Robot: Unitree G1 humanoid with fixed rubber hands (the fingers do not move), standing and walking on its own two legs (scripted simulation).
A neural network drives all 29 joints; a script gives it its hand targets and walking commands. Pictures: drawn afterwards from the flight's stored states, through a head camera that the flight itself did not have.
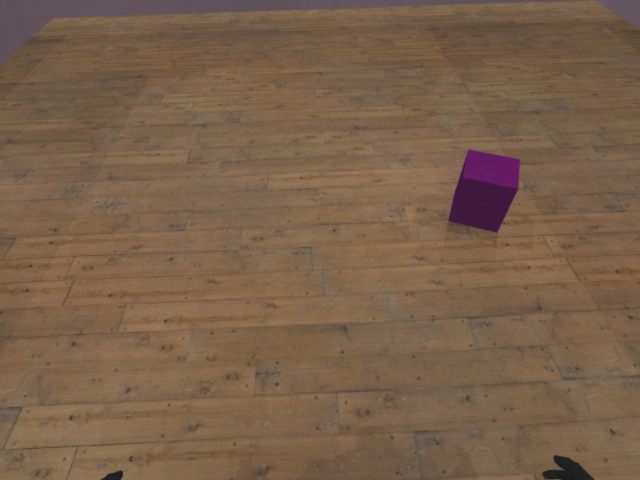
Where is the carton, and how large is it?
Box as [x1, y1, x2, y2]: [448, 150, 519, 231]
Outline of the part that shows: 468,150 455,190 448,220 492,231 497,231 517,189 519,159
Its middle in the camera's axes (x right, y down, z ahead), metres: +0.71 -0.21 +1.68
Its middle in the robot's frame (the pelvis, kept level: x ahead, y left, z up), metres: +1.32 -0.70 -0.66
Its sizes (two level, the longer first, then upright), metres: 0.210 0.200 0.250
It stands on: the floor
